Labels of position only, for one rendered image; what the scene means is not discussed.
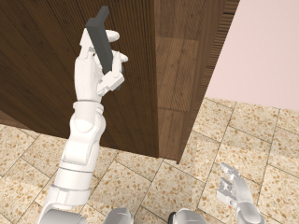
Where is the robot right thigh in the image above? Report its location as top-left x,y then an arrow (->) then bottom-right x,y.
173,210 -> 207,224

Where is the robot right forearm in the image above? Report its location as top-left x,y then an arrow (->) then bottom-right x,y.
235,202 -> 266,224

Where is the left robot hand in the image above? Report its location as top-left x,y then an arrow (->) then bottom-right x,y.
74,28 -> 128,103

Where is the left robot upper arm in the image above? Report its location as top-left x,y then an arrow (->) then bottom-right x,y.
39,208 -> 87,224

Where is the robot right foot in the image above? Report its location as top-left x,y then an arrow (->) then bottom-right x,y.
167,212 -> 176,224

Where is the robot left forearm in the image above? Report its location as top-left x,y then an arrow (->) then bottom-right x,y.
36,100 -> 107,224

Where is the handle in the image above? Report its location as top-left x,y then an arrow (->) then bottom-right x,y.
85,6 -> 124,91

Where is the wardrobe door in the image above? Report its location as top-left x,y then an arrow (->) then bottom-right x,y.
0,110 -> 20,123
0,0 -> 160,159

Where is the right robot hand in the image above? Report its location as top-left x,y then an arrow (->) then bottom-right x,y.
217,162 -> 253,210

